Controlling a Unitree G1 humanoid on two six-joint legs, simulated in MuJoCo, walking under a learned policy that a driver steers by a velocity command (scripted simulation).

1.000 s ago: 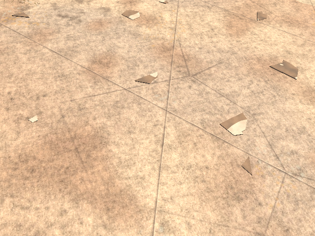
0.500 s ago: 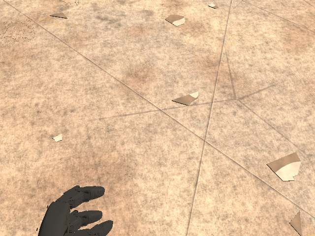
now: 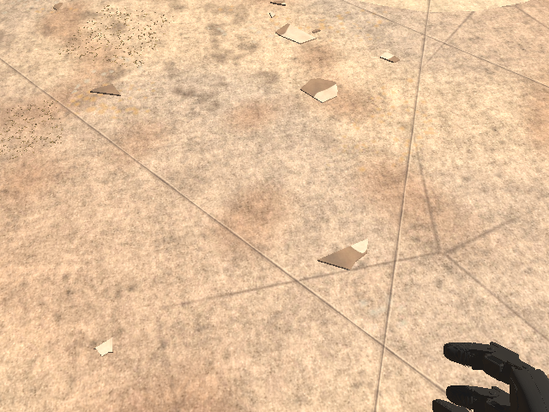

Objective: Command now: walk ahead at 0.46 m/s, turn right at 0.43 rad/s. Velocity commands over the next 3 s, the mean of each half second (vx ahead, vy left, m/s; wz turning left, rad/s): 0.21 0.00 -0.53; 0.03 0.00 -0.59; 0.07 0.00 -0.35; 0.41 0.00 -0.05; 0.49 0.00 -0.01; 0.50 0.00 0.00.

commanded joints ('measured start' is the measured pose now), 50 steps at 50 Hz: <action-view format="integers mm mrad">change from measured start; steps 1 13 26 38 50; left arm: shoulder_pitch -28 -127 -176 -312 -244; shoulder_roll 181 100 383 250 288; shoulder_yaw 48 48 118 81 107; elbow -57 -230 -349 -384 -373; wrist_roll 1 4 40 19 9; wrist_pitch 9 87 93 82 91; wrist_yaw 12 10 -3 22 7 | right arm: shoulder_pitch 56 99 223 142 114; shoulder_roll -168 -175 -150 -153 -203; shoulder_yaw -61 -65 -54 -53 -76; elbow -45 5 0 -15 -77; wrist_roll -5 -42 -56 -19 -54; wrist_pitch -34 14 69 99 79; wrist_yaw -3 -39 -43 -60 -54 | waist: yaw -131 -68 -106 -114 -68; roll -158 80 -383 -170 116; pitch -51 -83 -210 -183 -73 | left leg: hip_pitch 213 304 -89 63 340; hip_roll -33 265 -13 -45 310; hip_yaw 23 40 230 -17 -298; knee -83 -227 639 366 -170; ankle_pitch -36 348 -690 -360 38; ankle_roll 54 258 -62 -54 252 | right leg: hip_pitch -27 -578 96 -239 -639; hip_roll -222 -162 -437 -229 9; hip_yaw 178 -4 455 307 113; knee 149 752 139 54 865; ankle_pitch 600 52 955 378 -160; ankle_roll -103 104 -314 -190 82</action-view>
